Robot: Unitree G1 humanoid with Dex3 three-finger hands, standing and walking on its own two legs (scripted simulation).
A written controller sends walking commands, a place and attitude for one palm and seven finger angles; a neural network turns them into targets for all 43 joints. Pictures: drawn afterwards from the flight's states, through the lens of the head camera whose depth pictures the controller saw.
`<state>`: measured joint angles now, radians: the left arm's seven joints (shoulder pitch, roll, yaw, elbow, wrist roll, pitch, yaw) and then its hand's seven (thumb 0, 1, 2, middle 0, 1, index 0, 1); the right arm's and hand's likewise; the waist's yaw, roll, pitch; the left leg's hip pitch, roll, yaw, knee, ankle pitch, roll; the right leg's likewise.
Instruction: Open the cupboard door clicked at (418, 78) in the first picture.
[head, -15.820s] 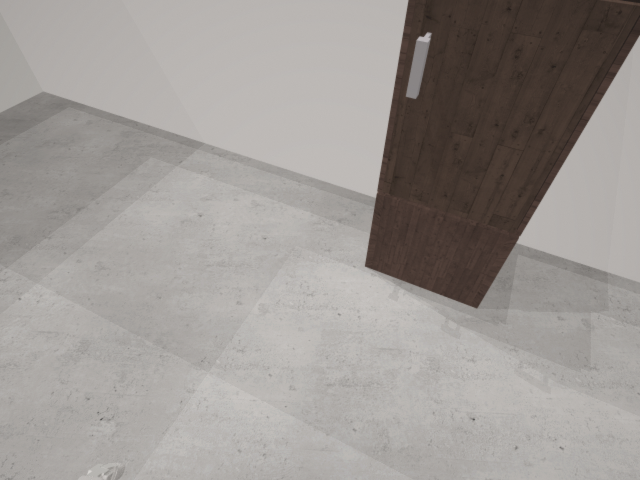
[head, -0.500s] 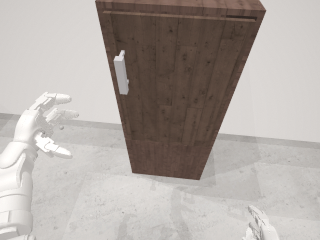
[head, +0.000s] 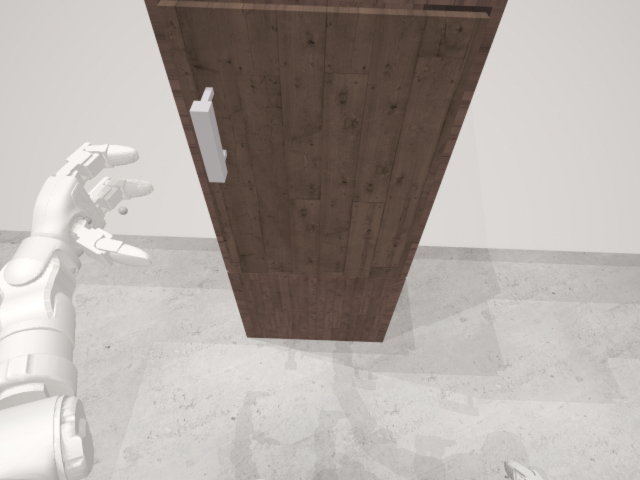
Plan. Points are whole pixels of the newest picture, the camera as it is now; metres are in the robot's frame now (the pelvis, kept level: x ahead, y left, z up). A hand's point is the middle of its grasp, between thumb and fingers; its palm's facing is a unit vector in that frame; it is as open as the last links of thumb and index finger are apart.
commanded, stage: move the hooked fingers beside the handle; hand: left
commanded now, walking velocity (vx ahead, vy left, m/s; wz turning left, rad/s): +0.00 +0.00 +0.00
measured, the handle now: (213, 135) +0.57 +0.18 +0.10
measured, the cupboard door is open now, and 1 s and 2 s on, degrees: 0 0 0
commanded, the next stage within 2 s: slide the fingers in behind the handle in 1.62 s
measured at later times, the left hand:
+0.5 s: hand (151, 167) +0.48 +0.24 +0.12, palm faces -0.03 -1.00 +0.00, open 14.0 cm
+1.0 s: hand (174, 140) +0.55 +0.23 +0.11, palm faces -0.02 -1.00 +0.01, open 13.9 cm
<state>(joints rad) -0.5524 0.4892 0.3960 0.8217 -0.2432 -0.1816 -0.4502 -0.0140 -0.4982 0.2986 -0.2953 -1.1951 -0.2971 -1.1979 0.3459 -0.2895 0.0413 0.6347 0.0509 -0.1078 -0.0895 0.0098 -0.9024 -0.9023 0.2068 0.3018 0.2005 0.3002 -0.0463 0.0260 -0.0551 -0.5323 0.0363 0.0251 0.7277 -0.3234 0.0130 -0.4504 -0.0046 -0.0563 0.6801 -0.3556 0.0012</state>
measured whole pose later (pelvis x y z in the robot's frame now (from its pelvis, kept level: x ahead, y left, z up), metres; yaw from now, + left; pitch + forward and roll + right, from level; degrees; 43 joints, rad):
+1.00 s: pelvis +0.01 +0.01 -0.02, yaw -3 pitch +19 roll -3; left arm -1.05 0.72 0.47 1.27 -0.07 -0.25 -0.38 -0.01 -0.50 0.30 -0.30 -1.19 -0.30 -1.21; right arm 0.48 -0.29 0.04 0.63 0.00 0.05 -0.04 0.00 -0.90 -0.90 0.21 0.30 0.20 0.30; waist -0.20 0.03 -0.08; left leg -0.82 0.07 0.03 0.86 -0.38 0.02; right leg -0.73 0.03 -0.04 0.77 -0.38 0.01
